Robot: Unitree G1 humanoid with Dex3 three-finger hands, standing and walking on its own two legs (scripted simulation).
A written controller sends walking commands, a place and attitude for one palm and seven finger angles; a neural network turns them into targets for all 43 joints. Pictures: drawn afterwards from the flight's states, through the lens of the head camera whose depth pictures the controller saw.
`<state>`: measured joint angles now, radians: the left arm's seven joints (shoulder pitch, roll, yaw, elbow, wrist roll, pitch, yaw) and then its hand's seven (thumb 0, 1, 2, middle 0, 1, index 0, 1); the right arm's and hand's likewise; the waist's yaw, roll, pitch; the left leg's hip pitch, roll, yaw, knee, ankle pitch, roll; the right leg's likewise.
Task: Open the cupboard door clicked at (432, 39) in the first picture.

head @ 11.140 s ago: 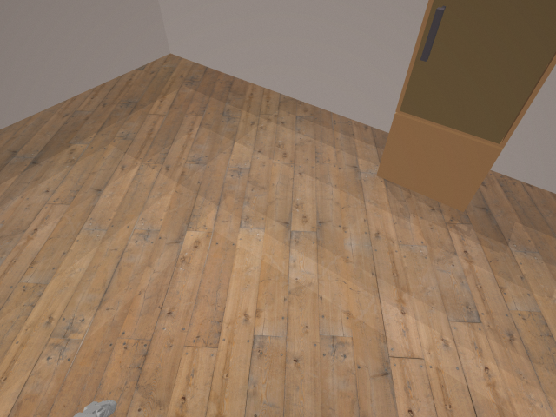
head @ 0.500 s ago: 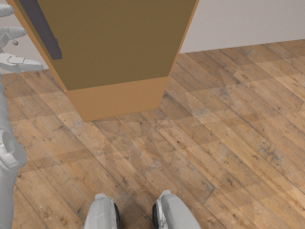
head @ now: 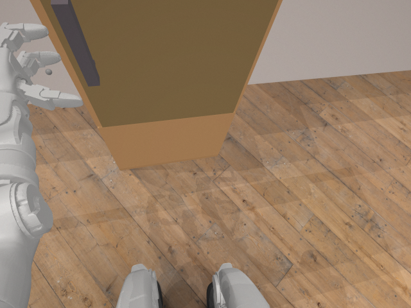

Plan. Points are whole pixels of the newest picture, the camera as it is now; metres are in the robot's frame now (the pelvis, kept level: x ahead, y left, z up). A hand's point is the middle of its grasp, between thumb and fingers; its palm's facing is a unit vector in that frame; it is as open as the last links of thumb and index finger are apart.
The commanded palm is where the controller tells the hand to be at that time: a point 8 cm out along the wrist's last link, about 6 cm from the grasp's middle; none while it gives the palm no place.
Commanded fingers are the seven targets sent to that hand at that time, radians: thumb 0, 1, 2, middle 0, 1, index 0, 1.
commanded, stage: move the hooked fingers beside the handle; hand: left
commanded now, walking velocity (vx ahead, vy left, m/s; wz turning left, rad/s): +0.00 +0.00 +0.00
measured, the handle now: (79, 39) +0.60 +0.18 +0.08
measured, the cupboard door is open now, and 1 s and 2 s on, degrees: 0 0 0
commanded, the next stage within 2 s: slide the fingers in behind the handle in 0.32 s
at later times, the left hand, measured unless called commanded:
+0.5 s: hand (40, 68) +0.53 +0.24 +0.08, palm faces +0.09 -1.00 -0.02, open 14.0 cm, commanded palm +0.52 +0.27 +0.07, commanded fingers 0.00 -0.50 0.30 -0.30 -1.20 -0.30 -1.20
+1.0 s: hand (66, 67) +0.54 +0.20 +0.08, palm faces +0.08 -1.00 -0.01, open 14.0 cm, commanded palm +0.52 +0.23 +0.07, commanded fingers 0.00 -0.50 0.30 -0.30 -1.20 -0.30 -1.20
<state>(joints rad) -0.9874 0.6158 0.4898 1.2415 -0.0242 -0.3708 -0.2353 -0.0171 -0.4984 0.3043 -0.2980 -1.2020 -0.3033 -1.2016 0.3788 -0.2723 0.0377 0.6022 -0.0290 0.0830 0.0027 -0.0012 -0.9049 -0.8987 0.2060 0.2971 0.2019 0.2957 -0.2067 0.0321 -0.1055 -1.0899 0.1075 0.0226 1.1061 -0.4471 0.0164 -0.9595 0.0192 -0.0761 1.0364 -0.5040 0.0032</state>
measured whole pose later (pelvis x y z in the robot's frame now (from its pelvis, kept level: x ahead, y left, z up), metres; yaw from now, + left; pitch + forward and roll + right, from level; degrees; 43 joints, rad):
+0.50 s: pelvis -0.01 +0.00 -0.01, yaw +0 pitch +26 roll -5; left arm -1.03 0.68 0.49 1.23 -0.04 -0.36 -0.29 -0.02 -0.50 0.30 -0.30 -1.20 -0.30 -1.20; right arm 0.41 -0.27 0.04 0.63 -0.03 0.08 -0.01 0.00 -0.90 -0.90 0.21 0.30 0.20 0.30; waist -0.21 0.04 -0.10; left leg -1.15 0.12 0.01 1.14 -0.45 0.01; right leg -1.01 0.03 -0.09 1.06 -0.50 0.00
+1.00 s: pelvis +0.00 +0.00 +0.00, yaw +0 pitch +25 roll -5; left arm -1.01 0.55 0.43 1.21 -0.04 -0.37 -0.17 -0.02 -0.50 0.30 -0.30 -1.20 -0.30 -1.20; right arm 0.41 -0.25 0.03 0.63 -0.04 0.08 0.02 0.00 -0.90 -0.90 0.21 0.30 0.20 0.30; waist -0.20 0.05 -0.11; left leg -1.11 0.10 0.02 1.12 -0.45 0.02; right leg -0.98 0.02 -0.08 1.05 -0.51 0.01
